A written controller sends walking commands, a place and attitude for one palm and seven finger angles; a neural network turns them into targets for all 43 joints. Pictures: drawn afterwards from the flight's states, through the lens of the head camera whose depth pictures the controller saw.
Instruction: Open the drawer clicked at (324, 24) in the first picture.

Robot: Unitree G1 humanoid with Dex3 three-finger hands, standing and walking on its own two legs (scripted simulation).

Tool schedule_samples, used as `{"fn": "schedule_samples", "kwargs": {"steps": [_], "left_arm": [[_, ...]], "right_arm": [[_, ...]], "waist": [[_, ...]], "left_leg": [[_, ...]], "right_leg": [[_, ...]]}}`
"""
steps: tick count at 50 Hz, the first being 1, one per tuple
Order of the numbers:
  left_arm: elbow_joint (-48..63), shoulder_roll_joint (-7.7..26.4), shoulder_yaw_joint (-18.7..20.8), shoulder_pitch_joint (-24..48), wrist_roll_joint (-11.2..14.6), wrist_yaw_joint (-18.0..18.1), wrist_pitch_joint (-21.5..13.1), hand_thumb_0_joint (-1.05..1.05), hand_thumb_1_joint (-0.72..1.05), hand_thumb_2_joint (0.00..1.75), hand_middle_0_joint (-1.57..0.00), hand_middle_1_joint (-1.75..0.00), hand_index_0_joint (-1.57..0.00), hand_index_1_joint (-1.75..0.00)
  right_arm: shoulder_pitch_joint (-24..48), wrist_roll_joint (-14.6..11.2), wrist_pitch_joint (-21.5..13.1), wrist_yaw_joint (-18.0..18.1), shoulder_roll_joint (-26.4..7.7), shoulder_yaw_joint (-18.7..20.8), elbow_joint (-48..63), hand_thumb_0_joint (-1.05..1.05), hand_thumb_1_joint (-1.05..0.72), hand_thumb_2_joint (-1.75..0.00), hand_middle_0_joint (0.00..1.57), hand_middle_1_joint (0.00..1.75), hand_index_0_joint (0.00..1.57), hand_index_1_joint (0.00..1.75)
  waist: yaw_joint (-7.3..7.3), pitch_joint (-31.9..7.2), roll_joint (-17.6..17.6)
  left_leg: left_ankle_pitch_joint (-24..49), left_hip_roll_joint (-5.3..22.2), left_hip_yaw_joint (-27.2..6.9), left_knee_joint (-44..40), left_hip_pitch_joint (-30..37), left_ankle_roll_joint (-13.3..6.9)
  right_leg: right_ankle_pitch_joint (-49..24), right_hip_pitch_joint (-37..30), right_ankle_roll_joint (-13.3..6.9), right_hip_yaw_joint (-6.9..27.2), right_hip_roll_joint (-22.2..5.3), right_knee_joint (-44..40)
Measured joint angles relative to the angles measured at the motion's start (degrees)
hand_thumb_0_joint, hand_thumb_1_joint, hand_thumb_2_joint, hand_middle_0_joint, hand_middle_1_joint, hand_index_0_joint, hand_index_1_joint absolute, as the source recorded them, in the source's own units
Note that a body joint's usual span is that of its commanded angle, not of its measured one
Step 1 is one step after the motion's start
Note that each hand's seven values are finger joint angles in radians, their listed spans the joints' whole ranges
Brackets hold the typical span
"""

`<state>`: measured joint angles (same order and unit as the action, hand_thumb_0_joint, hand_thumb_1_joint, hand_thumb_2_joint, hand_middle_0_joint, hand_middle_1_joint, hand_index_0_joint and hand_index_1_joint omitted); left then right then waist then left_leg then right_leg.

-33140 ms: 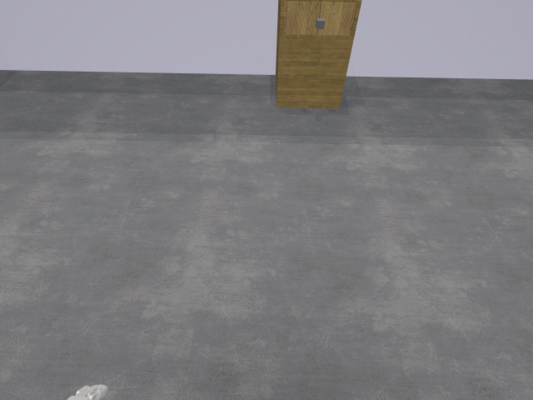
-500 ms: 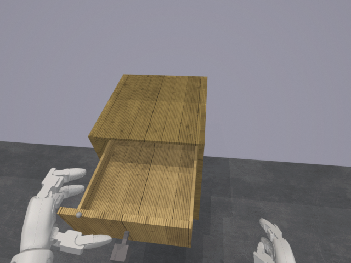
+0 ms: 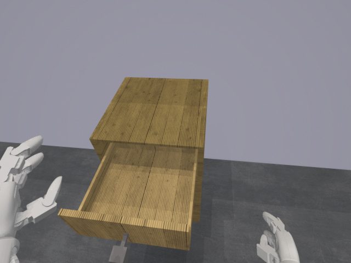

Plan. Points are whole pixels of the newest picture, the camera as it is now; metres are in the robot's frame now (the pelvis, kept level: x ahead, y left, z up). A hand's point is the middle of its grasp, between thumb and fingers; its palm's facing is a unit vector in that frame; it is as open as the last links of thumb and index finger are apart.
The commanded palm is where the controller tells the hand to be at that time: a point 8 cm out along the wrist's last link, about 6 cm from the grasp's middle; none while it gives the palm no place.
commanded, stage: draw the hand back to the body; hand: left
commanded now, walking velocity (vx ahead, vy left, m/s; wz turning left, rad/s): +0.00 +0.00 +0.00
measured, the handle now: (122, 248) +0.20 +0.21 -0.20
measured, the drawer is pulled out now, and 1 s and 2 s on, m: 0.29 0.29 0.29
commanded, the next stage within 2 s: step back with the hand held close in 0.24 s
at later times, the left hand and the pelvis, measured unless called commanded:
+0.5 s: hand (42, 199) +0.17 +0.25 +0.16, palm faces +0.38 -0.79 -0.49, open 7.5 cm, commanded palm +0.12 +0.28 +0.17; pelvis -0.02 +0.00 +0.00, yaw -1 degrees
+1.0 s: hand (15, 230) +0.12 +0.27 +0.15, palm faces +0.32 -0.79 -0.51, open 7.4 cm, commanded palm +0.06 +0.31 +0.17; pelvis -0.07 +0.03 -0.01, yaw +0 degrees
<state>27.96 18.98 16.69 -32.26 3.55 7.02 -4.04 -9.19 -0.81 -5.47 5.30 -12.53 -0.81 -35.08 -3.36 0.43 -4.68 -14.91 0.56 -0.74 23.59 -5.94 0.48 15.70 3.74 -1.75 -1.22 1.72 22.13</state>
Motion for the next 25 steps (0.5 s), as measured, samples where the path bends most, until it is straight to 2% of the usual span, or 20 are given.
{"fn": "schedule_samples", "kwargs": {"steps": [9, 18, 25], "left_arm": [[-0.94, -0.9, -0.88, -0.29, 0.17, -0.47, 0.3, 0.01, 0.79, 0.86, -0.22, -0.37, -0.21, -0.36], [-0.75, -0.44, -0.53, -0.57, 0.23, -0.3, -0.23, 0.02, 0.87, 0.89, -0.22, -0.32, -0.21, -0.31], [-0.6, 0.35, 3.78, -1.2, -0.76, -0.25, -4.63, 0.02, 0.89, 0.9, -0.21, -0.31, -0.21, -0.3]], "right_arm": [[-0.22, -0.01, 0.7, -0.18, 0.16, 0.07, -0.12, 0.01, -0.9, -0.9, 0.2, 0.3, 0.2, 0.3], [-0.83, -0.06, 0.52, -0.03, 0.12, 0.24, -0.81, 0.01, -0.9, -0.9, 0.2, 0.3, 0.2, 0.3], [0.4, -0.05, 3.53, -1.43, -0.56, 0.46, 1.57, 0.01, -0.9, -0.9, 0.2, 0.3, 0.2, 0.3]], "waist": [[0.18, 0.18, 0.03], [0.4, 0.35, -0.03], [1.99, 1.03, -0.13]], "left_leg": [[0.5, 0.31, 0.14, -0.45, 0.16, 0.2], [0.92, 0.43, 0.14, -0.65, 0.28, 0.26], [1.46, 0.87, 0.38, 0.74, -4.7, -0.02]], "right_leg": [[-0.54, -0.04, -0.22, 0.13, 0.3, -0.38], [-1.05, -0.22, -0.28, 0.11, 0.41, -0.71], [-2.78, 4.06, 0.0, 0.35, 0.83, -1.19]]}}
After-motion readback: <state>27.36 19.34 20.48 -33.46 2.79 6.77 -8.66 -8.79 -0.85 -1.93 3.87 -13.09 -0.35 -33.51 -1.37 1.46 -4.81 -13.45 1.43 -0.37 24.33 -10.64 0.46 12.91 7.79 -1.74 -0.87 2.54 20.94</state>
